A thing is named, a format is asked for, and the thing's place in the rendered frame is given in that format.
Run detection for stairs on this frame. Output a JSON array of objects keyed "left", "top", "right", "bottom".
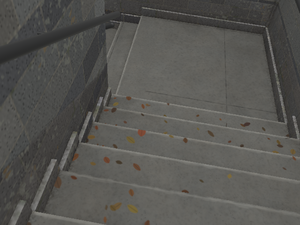
[
  {"left": 105, "top": 22, "right": 138, "bottom": 95},
  {"left": 26, "top": 94, "right": 300, "bottom": 225}
]

